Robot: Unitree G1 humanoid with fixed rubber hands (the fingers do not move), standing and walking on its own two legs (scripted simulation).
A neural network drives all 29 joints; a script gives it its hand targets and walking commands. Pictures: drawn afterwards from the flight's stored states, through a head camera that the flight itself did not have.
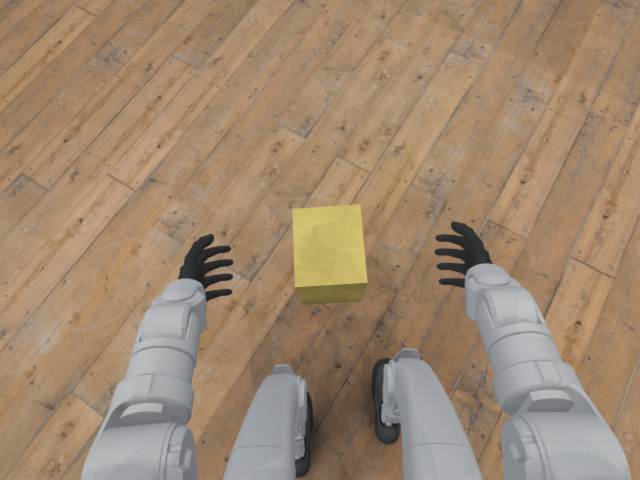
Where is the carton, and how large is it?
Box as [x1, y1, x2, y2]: [292, 204, 367, 304]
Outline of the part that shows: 359,204 292,209 295,287 304,304 361,300 367,281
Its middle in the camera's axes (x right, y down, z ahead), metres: +0.03 +0.05 +1.03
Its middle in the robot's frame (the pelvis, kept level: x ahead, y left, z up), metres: +0.51 +0.03 -0.57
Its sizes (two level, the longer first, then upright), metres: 0.195 0.166 0.237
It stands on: the floor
